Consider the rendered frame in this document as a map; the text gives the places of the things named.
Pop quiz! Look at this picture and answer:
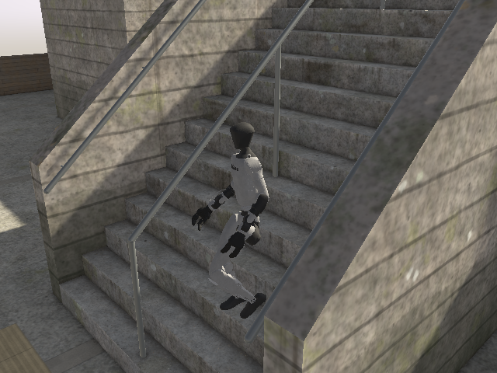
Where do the stairs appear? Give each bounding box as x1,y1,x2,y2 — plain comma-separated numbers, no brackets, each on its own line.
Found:
59,0,460,373

